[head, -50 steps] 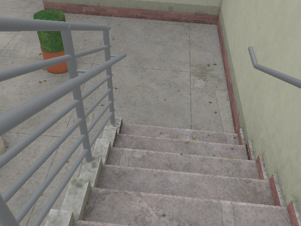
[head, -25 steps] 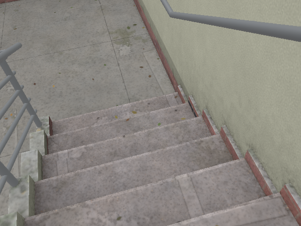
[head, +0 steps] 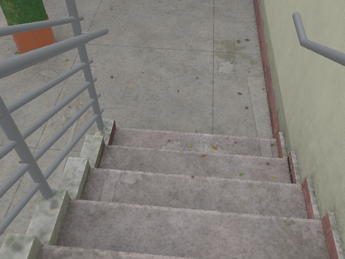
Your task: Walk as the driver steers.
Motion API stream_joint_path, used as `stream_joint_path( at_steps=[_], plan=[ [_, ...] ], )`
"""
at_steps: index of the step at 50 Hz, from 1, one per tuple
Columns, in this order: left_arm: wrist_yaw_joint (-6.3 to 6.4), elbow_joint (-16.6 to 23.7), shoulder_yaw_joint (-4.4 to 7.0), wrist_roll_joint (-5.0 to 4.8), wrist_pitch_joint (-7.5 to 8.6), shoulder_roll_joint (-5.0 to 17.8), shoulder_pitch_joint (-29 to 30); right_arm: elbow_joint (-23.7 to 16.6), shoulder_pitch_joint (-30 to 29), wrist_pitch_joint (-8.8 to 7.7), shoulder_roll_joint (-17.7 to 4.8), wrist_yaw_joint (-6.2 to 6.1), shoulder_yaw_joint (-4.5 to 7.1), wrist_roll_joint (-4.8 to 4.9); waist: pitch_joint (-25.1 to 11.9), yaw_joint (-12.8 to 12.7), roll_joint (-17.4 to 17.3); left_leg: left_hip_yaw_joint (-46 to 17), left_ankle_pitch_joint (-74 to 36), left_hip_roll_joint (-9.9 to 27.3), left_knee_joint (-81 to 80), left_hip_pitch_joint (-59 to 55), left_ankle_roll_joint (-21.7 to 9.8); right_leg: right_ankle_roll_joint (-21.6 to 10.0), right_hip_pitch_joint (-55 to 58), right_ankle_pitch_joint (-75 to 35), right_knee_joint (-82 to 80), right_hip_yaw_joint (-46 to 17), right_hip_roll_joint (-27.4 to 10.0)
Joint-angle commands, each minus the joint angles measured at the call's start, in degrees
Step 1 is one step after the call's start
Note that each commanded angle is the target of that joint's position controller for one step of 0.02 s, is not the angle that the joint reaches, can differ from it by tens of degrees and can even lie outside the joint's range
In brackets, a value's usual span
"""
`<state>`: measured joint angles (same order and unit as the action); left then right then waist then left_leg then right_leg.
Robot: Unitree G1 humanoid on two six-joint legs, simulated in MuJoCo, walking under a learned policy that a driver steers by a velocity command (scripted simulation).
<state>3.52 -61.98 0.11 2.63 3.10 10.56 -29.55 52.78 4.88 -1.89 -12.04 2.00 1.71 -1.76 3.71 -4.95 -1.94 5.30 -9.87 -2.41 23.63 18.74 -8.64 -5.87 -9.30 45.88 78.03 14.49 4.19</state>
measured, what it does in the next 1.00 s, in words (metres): goes down, turning left: right foot 0.16 m lower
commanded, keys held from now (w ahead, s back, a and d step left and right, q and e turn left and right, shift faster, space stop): w+q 0.36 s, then w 0.64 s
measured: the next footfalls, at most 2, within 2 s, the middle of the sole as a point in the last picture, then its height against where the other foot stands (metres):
right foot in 0.54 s outside the picture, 0.16 m lower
left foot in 1.18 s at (152, 226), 0.16 m lower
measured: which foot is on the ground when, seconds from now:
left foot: down 0.00-0.54, up 0.56-1.00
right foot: down 0.00-0.00, up 0.02-0.52, down 0.54-1.00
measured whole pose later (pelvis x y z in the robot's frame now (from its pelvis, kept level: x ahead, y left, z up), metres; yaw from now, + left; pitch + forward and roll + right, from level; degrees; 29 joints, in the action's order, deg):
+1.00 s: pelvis +0.52 -0.01 -0.22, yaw +19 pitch +0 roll +0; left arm 1.4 -58.1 0.9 1.6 5.6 11.4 -32.7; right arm 54.9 3.9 -0.5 -13.7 1.3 3.3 -2.6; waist -0.5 -4.1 -2.1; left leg -3.7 -20.3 2.2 42.3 39.4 -2.2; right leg -5.9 -5.9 34.5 41.0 -0.3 6.2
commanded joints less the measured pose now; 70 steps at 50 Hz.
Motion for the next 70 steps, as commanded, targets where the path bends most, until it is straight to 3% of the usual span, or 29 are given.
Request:
stream_joint_path(
  at_steps=[1, 2, 3, 4, 6, 8, 10, 13, 19, 24, 27, 28, 29, 30, 31, 33, 34, 38, 40, 46, 54, 58, 59, 60, 61, 64, 65, 67, 70],
  plan=[
    [-0.36, 5.2, 1.59, -0.68, -0.2, 6.0, 2.4, 5.8, 27.9, 1.0, -12.5, 0.54, 3.82, 0.67, -10.9, 13.5, -11.4, -15.4, -32.3, 15.1, 17.0, -45.3, -12.3, 4.0, -39.6, 5.2, 45.9, -7.4, -2.2],
    [-0.51, 9.3, 2.02, -2.03, 0.18, 9.3, 1.2, 4.5, 30.0, 1.58, -12.5, 0.34, 3.48, 3.14, -23.1, 13.4, -2.9, -29.9, -30.7, 23.4, 18.6, -57.0, -18.9, 4.9, -50.5, 5.6, 46.0, -14.2, -4.4],
    [-0.59, 13.8, 1.42, -2.49, 0.94, 8.6, 8.1, 3.2, 28.7, 2.26, -15.1, -1.48, 4.4, 2.2, -22.5, 15.7, -4.4, -42.1, -0.4, 29.2, 4.1, -56.0, -24.1, 6.3, -62.4, 0.7, 42.8, -15.9, -3.0],
    [-0.94, 12.7, 1.69, -0.54, 0.93, 10.2, 10.6, 3.2, 23.8, 2.39, -11.5, -2.28, 3.36, 1.17, -9.7, 11.6, 4.5, -38.5, 18.6, 26.2, -1.9, -40.1, -19.0, 4.7, -61.7, -9.2, 29.1, -18.1, -7.8],
    [-1.45, 10.4, 2.63, 1.21, -0.88, 9.5, 8.4, 1.5, 14.1, 0.93, -6.0, -2.62, 1.16, 0.9, 0.6, 2.9, 10.4, -29.9, 14.3, 17.0, 0.5, -11.4, -13.0, 6.0, -47.3, -22.2, 9.5, -18.9, -10.1],
    [-2.43, 12.4, 1.79, 2.11, -2.37, 5.3, 11.2, -0.3, 9.9, -0.62, -9.5, -3.03, 1.56, 1.91, 3.3, 0.8, 4.4, -22.7, 7.7, 7.8, -5.0, 12.8, -10.5, 9.6, -23.4, -35.9, -13.7, -14.3, -7.9],
    [-3.06, 7.4, 1.86, 1.74, -3.64, 4.1, 0.5, 1.9, 16.8, -1.29, -11.0, -2.96, 2.78, 1.25, -5.9, -0.2, -1.2, -24.3, -8.3, 9.9, 1.2, 4.2, -11.3, 9.2, -22.5, -44.2, -6.6, -14.5, -7.9],
    [-3.28, 13.3, 4.33, 0.42, -1.77, 10.0, 17.3, 2.4, 21.8, -1.68, -5.1, -3.17, 1.85, 1.49, -1.8, 5.7, -0.4, -29.4, 14.1, 6.7, 7.0, -7.0, -10.2, 7.6, -39.8, -56.5, -20.2, -21.0, -10.0],
    [-5.4, 18.1, 2.75, 0.97, -1.29, 5.0, 25.8, -1.9, 19.1, -1.5, -6.5, -4.02, 1.66, 0.2, 0.0, 7.7, -2.3, -28.1, 29.5, 0.7, 14.2, 9.7, -6.2, 6.5, -18.9, -68.1, -39.7, -17.0, -3.8],
    [-4.13, 17.2, 3.51, -3.68, 0.4, 7.5, 21.3, -0.1, 21.9, -0.06, -5.9, -6.36, 0.98, -1.59, 2.9, 9.3, -4.1, -29.9, 24.4, 0.8, 31.0, -2.9, -5.1, 6.0, -13.1, -67.6, -62.3, -22.2, -9.1],
    [-3.16, 8.8, 5.24, -1.9, -0.09, 10.4, -1.7, 2.6, 25.7, 0.1, -6.7, -4.82, 1.77, 0.35, -6.5, 0.9, 10.3, -18.5, 34.6, -6.2, 69.9, 10.6, -2.2, 3.7, 18.2, -67.9, -59.8, -20.2, -10.2],
    [-3.68, 8.0, 4.69, -1.79, -0.32, 11.0, -7.0, 3.3, 32.0, -0.67, -2.8, -4.27, 1.57, 2.52, -15.2, 2.9, 17.3, -14.1, 63.4, -9.7, 92.7, 28.5, -0.1, 1.8, 35.8, -82.4, -35.0, -25.4, -18.4],
    [-4.89, 9.1, 4.22, -2.46, -0.42, 10.7, -6.9, 2.1, 33.9, -0.87, -4.4, -4.99, 1.12, 3.22, -17.7, 3.7, 16.9, -12.9, 59.1, -5.7, 100.6, 38.9, -0.1, 1.1, 37.4, -79.0, -34.3, -32.3, -23.5],
    [-4.2, 9.4, 6.66, -3.41, -0.18, 17.9, -4.8, -1.1, 27.5, -0.93, -7.6, -4.89, 1.2, 2.25, -18.4, 1.5, 25.3, -7.8, 51.1, -5.4, 101.7, 47.0, 1.9, -9.5, 33.6, -41.0, -50.4, -49.7, -31.9],
    [-3.55, 10.5, 4.76, -3.22, 0.05, 10.0, 1.2, -0.6, 15.9, 0.11, -10.6, -4.32, 2.14, -1.1, -4.8, 1.8, 6.6, -10.2, 39.1, -1.7, 91.3, 48.4, 1.7, -8.2, 18.1, -17.0, -59.2, -45.2, -25.5],
    [-3.23, 9.2, 2.97, 0.19, 1.19, 8.0, 2.5, -1.1, 10.8, 1.63, -7.4, -3.51, 1.61, -1.15, 4.6, 3.8, 5.6, -14.4, 35.4, -0.5, 81.2, 42.6, 2.6, -6.5, -1.9, -29.8, -57.3, -45.5, -23.7],
    [-3.04, 9.1, 2.24, -0.57, 2.44, 7.3, 4.9, -0.7, 11.6, 1.62, -6.3, -2.83, 1.48, -0.51, 6.8, 7.4, 2.8, -17.9, 24.4, 0.3, 66.1, 37.8, 3.2, -3.6, -10.0, -33.7, -55.8, -38.5, -18.4],
    [-2.67, 8.2, 2.11, -2.78, 3.78, 9.6, 4.5, -0.4, 6.8, 1.96, -3.1, -1.46, 1.04, -1.94, 1.0, 8.9, 10.8, -7.2, 8.0, 1.6, 40.3, 21.7, 6.3, -4.7, -14.7, -58.8, -59.2, -30.0, -14.9],
    [-2.82, 7.7, 2.52, -1.69, 2.75, 9.5, 0.9, 2.9, 11.6, 2.76, -4.3, -1.05, 1.66, -1.13, -4.1, 9.0, 9.1, -8.2, 2.6, 2.5, 43.5, 23.7, 5.4, -4.5, -6.0, -62.2, -54.2, -29.7, -15.3],
    [-1.29, 5.7, 2.17, -1.31, 2.47, 7.3, -5.3, -0.8, -6.3, 0.88, -5.1, -0.78, 2.33, -1.2, 3.7, 2.4, 4.6, -11.1, -7.3, 4.5, 22.4, 36.8, 6.8, -6.7, 7.0, -35.5, -49.5, -32.8, -12.4],
    [-2.99, 3.5, 1.85, -0.6, 2.38, 6.2, -7.1, -7.1, -14.5, -0.75, -2.5, -0.16, 0.07, 0.57, 5.5, -6.4, 4.2, -3.0, -14.9, 4.0, -0.6, 13.5, 5.7, -4.0, 0.4, -43.4, -38.0, -25.7, -6.9],
    [-0.88, 0.9, 1.16, 0.09, -0.33, 5.7, -7.6, 0.2, 8.0, -2.54, -4.4, -1.98, 1.53, -0.92, -0.8, 2.5, 0.8, -0.6, -15.1, 4.1, -12.0, -8.1, 4.7, -3.1, 3.7, -60.9, -9.3, -23.2, -5.5],
    [-0.86, -0.1, 1.51, -1.28, -0.18, 6.3, -7.3, 4.1, 20.7, -2.12, -7.5, -2.0, 2.91, -0.94, -4.8, 8.5, -2.1, -3.8, -20.9, 7.9, -8.3, -26.5, 3.2, -2.6, -10.1, -41.7, 8.3, -19.9, -3.1],
    [-0.76, 0.2, 1.91, -3.18, 0.05, 4.0, -10.4, 5.6, 28.4, -2.06, -10.9, -0.86, 3.37, -0.99, -14.3, 8.7, -8.6, -12.2, -48.6, 18.9, 13.7, -46.5, -1.2, -0.6, -26.7, 6.4, 32.1, -16.4, 2.6],
    [-0.01, 2.0, 2.05, -5.48, 0.41, 6.0, -15.1, 5.7, 31.0, -2.0, -10.4, 0.1, 3.29, 1.21, -25.4, 8.5, -6.7, -22.9, -47.9, 27.9, 20.9, -59.2, -6.4, -0.1, -36.7, 3.4, 33.9, -22.3, -0.3],
    [-1.09, 6.7, 3.07, -0.93, -0.68, 10.0, 3.2, -0.1, 13.9, -1.77, -5.5, -2.67, 1.79, 0.78, -8.6, 7.1, 0.3, -25.1, 11.3, 24.9, -1.7, -26.6, -10.1, 1.8, -42.0, -19.1, 13.7, -19.9, -5.8],
    [-1.56, 5.5, 3.78, 0.75, -1.57, 10.3, 3.8, 0.6, 12.4, -2.08, -5.7, -3.7, 1.73, 0.29, -3.3, 5.3, 0.7, -24.1, 7.5, 24.6, -1.4, -14.4, -8.9, 1.8, -35.5, -25.2, 6.5, -22.3, -7.1],
    [-2.61, 5.7, 3.13, 0.1, -3.28, 4.9, 5.5, 2.2, 12.6, -3.19, -5.3, -4.08, 1.7, 1.25, 1.8, 2.0, 1.5, -15.5, 2.8, 18.0, -4.4, 4.5, -6.3, 4.1, -22.7, -32.2, -9.1, -20.1, -7.1],
    [-2.62, 4.9, 3.23, 1.44, -4.33, 3.2, 1.7, 3.6, 18.0, -3.79, -8.0, -4.85, 3.06, 1.43, -3.3, 1.1, -0.5, -14.0, -14.4, 20.6, 1.4, -2.8, -7.1, 4.2, -26.6, -39.5, -6.6, -19.0, -6.8]
  ],
)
